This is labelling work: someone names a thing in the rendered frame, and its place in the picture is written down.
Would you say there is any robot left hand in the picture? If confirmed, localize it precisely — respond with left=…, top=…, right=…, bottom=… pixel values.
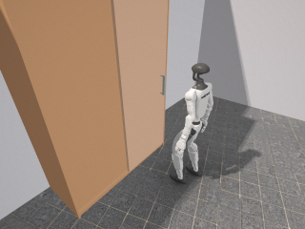
left=175, top=140, right=186, bottom=156

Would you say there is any wardrobe door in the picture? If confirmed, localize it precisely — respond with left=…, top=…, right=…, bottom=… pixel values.
left=7, top=0, right=128, bottom=210
left=111, top=0, right=169, bottom=171

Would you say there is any robot right forearm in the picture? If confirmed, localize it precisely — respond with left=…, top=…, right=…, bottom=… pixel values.
left=201, top=106, right=213, bottom=122

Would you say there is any robot left upper arm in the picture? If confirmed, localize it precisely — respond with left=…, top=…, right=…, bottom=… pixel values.
left=185, top=90, right=196, bottom=122

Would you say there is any handle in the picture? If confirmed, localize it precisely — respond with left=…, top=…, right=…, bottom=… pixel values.
left=160, top=74, right=167, bottom=95

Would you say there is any robot right upper arm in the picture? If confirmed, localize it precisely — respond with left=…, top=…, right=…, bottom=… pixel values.
left=205, top=82, right=214, bottom=109

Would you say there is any humanoid robot head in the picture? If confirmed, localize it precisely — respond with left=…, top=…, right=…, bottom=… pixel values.
left=192, top=63, right=210, bottom=91

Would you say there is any robot right hand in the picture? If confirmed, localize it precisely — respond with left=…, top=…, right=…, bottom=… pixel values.
left=200, top=119, right=208, bottom=133

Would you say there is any left robot foot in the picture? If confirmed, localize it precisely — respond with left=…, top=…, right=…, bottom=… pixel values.
left=170, top=173, right=187, bottom=184

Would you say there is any robot left forearm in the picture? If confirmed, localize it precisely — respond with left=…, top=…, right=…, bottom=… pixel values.
left=180, top=115, right=193, bottom=142

